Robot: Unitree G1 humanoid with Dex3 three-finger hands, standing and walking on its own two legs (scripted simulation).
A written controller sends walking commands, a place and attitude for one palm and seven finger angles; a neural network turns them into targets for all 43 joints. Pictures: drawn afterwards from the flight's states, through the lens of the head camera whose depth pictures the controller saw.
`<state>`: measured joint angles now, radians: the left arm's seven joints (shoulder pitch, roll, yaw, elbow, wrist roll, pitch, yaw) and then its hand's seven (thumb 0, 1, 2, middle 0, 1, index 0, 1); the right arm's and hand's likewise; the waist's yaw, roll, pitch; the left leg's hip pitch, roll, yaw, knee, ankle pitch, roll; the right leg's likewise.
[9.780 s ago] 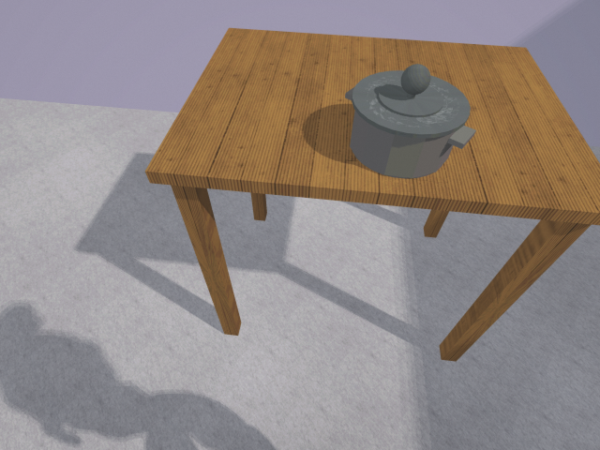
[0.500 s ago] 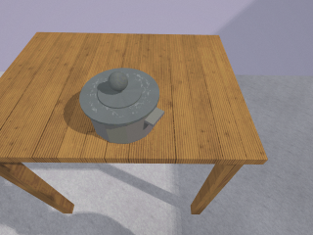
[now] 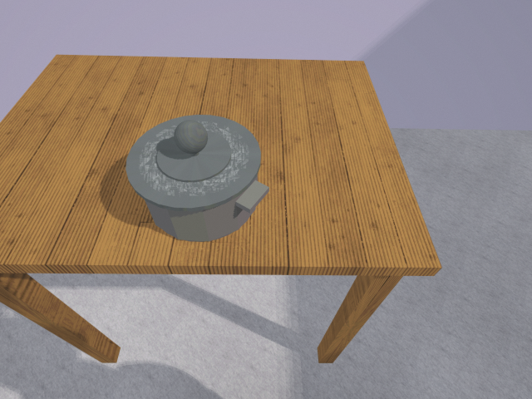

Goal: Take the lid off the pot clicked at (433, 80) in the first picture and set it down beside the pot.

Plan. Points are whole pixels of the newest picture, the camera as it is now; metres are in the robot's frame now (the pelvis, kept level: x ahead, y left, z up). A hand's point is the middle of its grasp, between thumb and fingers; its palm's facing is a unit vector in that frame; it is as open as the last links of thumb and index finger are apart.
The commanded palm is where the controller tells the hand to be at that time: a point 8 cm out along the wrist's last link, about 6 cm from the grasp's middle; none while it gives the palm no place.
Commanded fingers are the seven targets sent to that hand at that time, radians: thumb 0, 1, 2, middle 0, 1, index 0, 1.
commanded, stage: look again from close up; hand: left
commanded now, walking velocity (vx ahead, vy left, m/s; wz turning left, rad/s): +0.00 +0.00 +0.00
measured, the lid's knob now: (191, 137) +0.44 +0.14 +0.16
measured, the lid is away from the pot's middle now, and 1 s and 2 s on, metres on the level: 0.00 0.00 0.00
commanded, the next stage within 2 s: lift the closed hand beside the body in 0.26 s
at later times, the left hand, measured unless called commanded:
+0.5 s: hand out of the picture +0.09 +0.21 -0.10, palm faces +0.19 -0.93 -0.30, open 7.0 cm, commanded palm +0.07 +0.24 -0.04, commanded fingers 0.00 0.90 0.90 -0.55 -0.68 -0.55 -0.68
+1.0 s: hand out of the picture +0.08 +0.23 +0.04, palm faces +0.36 -0.88 -0.32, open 3.0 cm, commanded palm +0.03 +0.27 +0.07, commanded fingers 0.00 0.90 0.90 -1.30 -1.50 -1.30 -1.50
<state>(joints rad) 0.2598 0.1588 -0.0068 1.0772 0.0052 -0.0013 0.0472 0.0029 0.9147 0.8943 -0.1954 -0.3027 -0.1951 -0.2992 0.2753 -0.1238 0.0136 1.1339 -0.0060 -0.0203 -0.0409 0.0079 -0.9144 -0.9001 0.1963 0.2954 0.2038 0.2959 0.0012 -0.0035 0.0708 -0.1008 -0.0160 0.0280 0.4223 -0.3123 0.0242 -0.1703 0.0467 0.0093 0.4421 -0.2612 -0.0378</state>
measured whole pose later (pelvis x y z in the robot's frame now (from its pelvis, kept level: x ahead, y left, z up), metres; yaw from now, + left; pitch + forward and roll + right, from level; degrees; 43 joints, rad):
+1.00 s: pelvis -0.04 +0.00 +0.00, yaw +4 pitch -4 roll -1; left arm 0.66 0.24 0.11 -0.24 -0.02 -0.08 0.08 0.01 0.90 0.89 -1.17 -1.36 -1.17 -1.36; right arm 0.18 -0.18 0.04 0.56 0.00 -0.17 -0.04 0.01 -0.90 -0.90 0.20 0.30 0.21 0.30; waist 0.09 0.04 0.00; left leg -0.15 -0.03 -0.03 0.51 -0.29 0.03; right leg -0.16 0.03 -0.06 0.46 -0.22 -0.03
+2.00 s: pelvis -0.03 +0.01 +0.00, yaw +2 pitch -4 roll -1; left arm 0.54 0.35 0.30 -0.56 0.05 -0.12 0.11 0.01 0.89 0.89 -1.30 -1.50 -1.30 -1.50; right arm 0.20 -0.20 0.03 0.63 0.00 -0.17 -0.03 0.02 -0.90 -0.90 0.20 0.30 0.21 0.30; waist 0.09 0.06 0.02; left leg -0.12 -0.03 0.00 0.48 -0.30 0.04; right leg -0.15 0.03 -0.03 0.45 -0.23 -0.02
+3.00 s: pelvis -0.08 +0.02 +0.00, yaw +3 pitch -3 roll +0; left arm -0.25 0.76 0.10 -0.18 0.70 0.12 -0.42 0.00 -0.35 1.70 -0.91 -0.12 -0.91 -0.12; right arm 0.13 -0.29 0.05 0.57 0.07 0.03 0.00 0.02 -0.91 -0.90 0.20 0.30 0.20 0.30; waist 0.07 0.12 0.01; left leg -0.22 -0.07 0.00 0.46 -0.20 0.06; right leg -0.26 -0.02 -0.02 0.47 -0.17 0.00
